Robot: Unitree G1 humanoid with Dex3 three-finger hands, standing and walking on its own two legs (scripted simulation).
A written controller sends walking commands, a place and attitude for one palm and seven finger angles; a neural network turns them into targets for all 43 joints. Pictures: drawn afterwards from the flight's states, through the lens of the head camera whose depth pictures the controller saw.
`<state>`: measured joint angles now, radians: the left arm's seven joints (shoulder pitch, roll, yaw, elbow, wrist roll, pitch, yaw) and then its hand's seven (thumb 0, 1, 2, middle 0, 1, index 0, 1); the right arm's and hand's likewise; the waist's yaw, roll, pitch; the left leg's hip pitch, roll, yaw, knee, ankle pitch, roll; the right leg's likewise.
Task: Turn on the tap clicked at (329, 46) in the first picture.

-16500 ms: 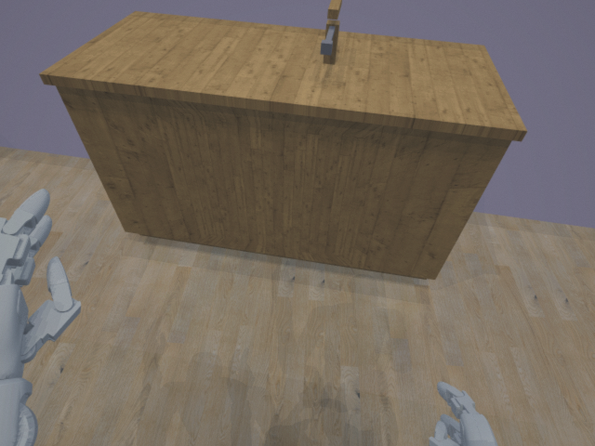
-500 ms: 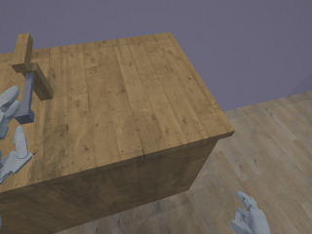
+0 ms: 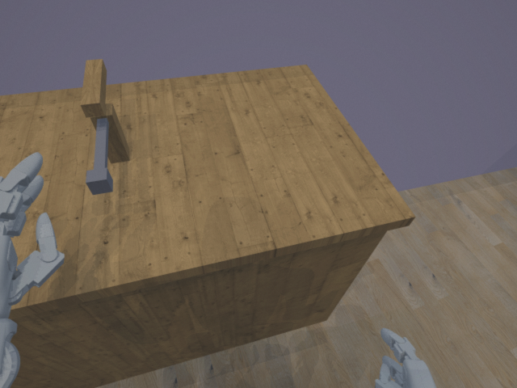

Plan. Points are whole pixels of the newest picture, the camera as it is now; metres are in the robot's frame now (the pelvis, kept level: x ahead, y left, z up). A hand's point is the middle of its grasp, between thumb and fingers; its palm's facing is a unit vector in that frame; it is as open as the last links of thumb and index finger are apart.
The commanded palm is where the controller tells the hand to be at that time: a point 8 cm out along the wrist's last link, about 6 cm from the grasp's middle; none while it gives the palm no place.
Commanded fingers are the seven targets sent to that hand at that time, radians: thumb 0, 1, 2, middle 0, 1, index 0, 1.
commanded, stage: come to a stop and stand still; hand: left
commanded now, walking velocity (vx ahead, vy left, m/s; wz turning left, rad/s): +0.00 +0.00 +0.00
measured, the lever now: (99, 181) +0.36 +0.28 +0.11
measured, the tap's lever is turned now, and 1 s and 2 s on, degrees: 0 0 0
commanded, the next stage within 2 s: look again from close up in 0.60 s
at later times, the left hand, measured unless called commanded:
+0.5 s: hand (33, 230) +0.24 +0.29 +0.16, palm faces +0.40 -0.84 -0.37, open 7.4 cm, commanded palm +0.18 +0.31 +0.18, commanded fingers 0.00 0.90 0.90 -0.20 -0.30 -0.20 -0.30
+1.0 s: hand (49, 240) +0.23 +0.26 +0.16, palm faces +0.39 -0.84 -0.38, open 7.4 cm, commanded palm +0.17 +0.30 +0.18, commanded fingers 0.00 0.90 0.90 -0.20 -0.30 -0.20 -0.30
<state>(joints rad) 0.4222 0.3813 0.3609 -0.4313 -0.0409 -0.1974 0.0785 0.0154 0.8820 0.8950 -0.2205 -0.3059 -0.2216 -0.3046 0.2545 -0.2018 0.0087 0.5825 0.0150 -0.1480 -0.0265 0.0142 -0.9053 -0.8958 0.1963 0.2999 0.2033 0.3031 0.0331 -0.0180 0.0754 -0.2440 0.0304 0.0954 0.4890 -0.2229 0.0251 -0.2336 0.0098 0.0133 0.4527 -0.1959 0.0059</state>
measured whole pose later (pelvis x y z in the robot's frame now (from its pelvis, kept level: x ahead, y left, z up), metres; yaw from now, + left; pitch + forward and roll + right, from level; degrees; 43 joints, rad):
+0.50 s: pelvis +0.02 +0.03 +0.00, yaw +1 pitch -1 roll -1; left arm 0.39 0.37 0.36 -0.48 -0.03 -0.21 0.09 0.01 0.89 0.90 -0.21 -0.30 -0.21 -0.30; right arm 0.18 -0.18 0.03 0.57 0.01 -0.13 0.00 0.01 -0.90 -0.90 0.20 0.30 0.21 0.30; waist 0.04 -0.04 0.07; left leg -0.22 -0.01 0.09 0.48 -0.25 0.06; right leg -0.18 -0.03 0.00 0.41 -0.21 0.05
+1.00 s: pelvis +0.02 +0.01 +0.00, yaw +1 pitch -1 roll -1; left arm 0.43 0.36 0.34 -0.44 -0.04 -0.20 0.10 0.01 0.89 0.90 -0.21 -0.30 -0.21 -0.30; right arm 0.21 -0.20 0.01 0.59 0.02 -0.10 -0.03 0.01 -0.90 -0.90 0.20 0.30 0.21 0.30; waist 0.02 0.00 0.04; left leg -0.21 0.01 0.08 0.45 -0.22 0.04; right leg -0.17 -0.01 0.00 0.37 -0.19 0.03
